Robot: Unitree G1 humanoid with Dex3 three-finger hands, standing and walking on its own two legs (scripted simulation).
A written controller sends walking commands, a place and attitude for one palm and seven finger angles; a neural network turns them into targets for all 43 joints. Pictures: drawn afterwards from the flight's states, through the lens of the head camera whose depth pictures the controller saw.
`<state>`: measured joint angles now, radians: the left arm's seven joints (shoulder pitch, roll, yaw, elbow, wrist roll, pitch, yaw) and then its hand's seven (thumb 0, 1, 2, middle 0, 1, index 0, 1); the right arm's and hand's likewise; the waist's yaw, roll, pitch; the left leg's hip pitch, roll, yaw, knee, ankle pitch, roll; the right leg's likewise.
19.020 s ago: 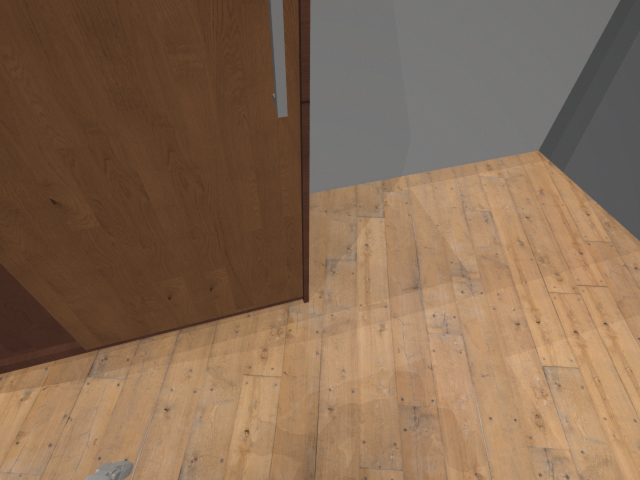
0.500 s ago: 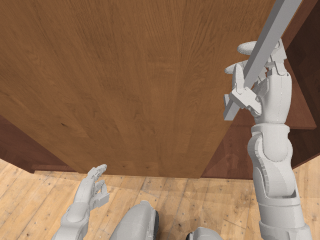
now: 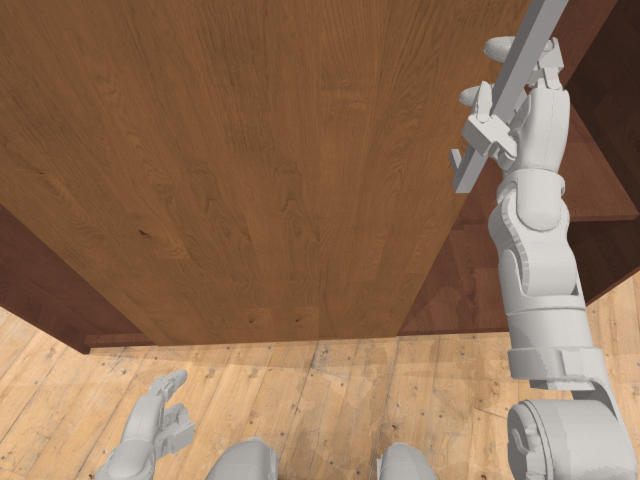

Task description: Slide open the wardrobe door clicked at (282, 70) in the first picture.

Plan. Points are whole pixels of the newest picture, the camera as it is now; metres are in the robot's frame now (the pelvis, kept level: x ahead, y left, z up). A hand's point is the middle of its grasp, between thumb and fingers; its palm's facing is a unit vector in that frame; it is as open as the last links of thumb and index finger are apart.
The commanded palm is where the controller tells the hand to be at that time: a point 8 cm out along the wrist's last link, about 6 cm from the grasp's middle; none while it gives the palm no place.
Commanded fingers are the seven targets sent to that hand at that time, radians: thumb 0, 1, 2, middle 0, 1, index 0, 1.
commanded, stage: step sideways, sliding the door along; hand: right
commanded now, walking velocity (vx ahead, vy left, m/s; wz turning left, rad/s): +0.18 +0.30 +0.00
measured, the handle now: (502, 72) +0.47 -0.20 +0.22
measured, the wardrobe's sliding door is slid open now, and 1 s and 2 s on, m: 0.47 0.56 0.56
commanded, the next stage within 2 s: stop walking and hold the door there in 0.44 s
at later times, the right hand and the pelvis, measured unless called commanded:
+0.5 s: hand (385, 122) +0.43 -0.07 +0.20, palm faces +0.29 +0.96 -0.05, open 6.3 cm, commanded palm +0.40 -0.05 +0.20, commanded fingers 0.00 -0.90 -0.90 0.45 1.40 0.45 1.40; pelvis +0.02 +0.13 +0.00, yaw -2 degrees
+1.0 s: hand (387, 120) +0.43 -0.08 +0.20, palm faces +0.48 +0.86 -0.18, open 6.3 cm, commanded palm +0.39 -0.10 +0.18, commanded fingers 0.00 -0.90 -0.90 0.45 1.40 0.45 1.40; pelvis +0.03 +0.20 +0.01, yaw +2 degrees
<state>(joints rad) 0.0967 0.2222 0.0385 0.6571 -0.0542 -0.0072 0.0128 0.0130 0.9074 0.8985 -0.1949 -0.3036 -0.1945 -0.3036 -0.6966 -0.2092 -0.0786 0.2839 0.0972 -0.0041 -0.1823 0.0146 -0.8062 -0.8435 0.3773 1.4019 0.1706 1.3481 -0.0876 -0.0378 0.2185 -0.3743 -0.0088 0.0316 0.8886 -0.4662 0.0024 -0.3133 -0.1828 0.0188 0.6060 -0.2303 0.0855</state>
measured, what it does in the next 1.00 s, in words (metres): steps to the left: right foot, then left foot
